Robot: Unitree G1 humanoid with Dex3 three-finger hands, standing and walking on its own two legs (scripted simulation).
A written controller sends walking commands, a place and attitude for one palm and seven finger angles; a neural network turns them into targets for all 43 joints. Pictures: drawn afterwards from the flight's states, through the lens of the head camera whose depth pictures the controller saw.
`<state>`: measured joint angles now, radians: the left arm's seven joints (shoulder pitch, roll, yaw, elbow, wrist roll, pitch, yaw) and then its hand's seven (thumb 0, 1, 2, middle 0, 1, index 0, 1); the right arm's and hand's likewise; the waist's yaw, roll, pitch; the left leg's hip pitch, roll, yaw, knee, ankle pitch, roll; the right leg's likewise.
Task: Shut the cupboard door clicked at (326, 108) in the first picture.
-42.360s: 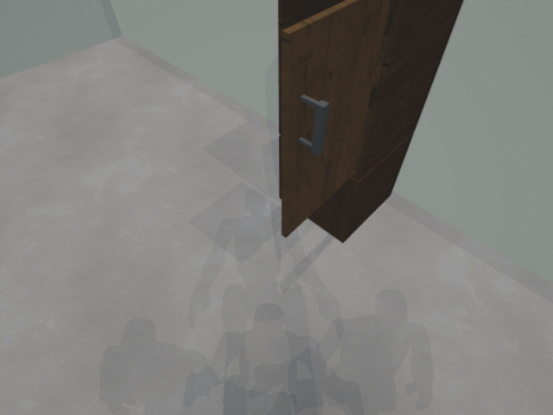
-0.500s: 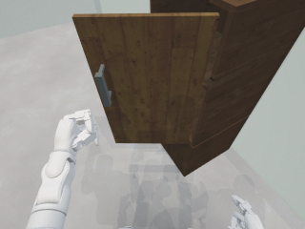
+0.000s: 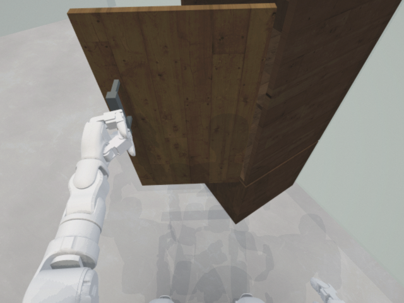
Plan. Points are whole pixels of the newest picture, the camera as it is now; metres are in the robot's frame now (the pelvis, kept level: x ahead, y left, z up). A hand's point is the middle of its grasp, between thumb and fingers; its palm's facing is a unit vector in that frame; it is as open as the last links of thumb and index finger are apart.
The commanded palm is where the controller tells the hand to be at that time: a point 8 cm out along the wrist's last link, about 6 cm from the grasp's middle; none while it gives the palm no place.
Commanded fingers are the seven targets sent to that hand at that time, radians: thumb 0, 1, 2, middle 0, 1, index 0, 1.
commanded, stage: bring the fist close to the handle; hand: left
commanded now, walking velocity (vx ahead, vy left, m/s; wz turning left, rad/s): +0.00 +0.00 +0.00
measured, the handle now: (121, 110) +0.49 +0.19 +0.09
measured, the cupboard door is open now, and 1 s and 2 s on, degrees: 59 53 33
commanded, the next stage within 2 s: push the door shut along its arc in 0.30 s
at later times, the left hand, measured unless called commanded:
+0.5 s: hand (127, 141) +0.40 +0.16 +0.09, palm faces +0.05 -1.00 -0.01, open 3.1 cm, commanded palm +0.38 +0.21 +0.09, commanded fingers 0.00 0.90 0.90 -1.30 -1.50 -1.30 -1.50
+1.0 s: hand (134, 122) +0.45 +0.16 +0.10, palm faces -0.09 -1.00 -0.03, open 3.1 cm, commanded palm +0.45 +0.20 +0.09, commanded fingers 0.00 0.90 0.90 -1.30 -1.50 -1.30 -1.50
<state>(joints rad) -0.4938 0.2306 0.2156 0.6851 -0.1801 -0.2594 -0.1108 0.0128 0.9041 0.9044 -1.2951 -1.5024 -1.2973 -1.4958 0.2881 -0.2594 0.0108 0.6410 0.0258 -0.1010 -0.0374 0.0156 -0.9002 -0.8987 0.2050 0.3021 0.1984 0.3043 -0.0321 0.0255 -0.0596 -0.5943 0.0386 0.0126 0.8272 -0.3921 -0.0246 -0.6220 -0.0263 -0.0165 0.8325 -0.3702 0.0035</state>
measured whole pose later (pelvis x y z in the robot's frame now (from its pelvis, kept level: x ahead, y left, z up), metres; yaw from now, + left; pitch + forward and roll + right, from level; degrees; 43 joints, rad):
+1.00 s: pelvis -0.02 +0.01 -0.02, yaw +1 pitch +13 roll +0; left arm -0.86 0.37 0.23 1.09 -0.17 -0.33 -0.25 0.01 0.90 0.91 -1.31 -1.50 -1.32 -1.50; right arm 0.35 -0.29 0.01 0.67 0.03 -0.07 -0.03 0.01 -0.90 -0.90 0.21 0.30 0.20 0.30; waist -0.09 0.03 -0.07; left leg -0.77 0.03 -0.01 0.93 -0.40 -0.02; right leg -0.78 -0.03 -0.03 0.91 -0.37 0.01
